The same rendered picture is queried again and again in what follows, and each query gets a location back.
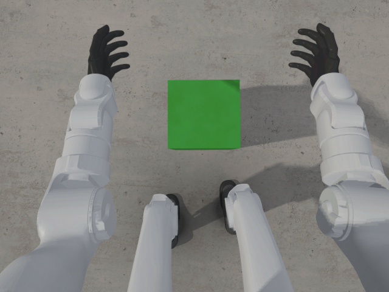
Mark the carton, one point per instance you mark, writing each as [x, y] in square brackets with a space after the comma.
[203, 114]

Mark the left robot forearm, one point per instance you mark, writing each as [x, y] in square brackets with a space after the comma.
[85, 157]

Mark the robot shin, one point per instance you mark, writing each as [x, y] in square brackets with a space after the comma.
[157, 197]
[241, 187]

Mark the robot right upper arm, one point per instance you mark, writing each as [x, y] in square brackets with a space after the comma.
[357, 218]

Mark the robot right hand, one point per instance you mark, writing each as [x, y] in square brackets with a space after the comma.
[325, 59]

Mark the right robot shin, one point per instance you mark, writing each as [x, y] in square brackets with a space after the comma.
[241, 187]

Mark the robot left upper arm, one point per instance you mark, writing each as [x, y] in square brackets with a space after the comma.
[72, 223]

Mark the left robot shin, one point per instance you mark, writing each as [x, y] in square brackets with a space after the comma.
[157, 197]

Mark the robot left hand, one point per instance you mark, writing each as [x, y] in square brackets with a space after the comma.
[99, 61]

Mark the right robot forearm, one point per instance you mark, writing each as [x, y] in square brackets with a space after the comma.
[343, 136]

